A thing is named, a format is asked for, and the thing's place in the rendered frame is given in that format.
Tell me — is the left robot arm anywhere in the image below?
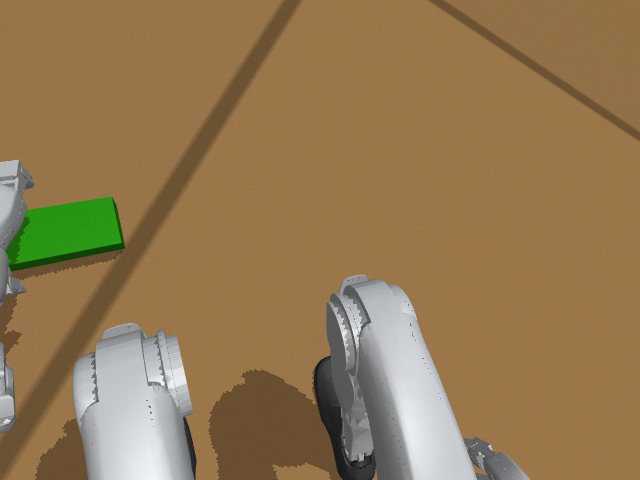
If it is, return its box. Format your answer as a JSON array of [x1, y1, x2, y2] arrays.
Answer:
[[0, 248, 16, 434]]

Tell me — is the right robot hand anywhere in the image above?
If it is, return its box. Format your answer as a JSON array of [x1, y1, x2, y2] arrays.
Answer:
[[463, 437, 531, 480]]

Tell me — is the small box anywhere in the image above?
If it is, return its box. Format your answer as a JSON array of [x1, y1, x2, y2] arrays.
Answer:
[[6, 197, 126, 272]]

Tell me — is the right robot foot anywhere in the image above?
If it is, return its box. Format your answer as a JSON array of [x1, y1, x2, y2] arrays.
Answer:
[[314, 356, 376, 480]]

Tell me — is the left robot hand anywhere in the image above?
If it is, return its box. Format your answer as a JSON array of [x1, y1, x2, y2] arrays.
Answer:
[[0, 160, 34, 297]]

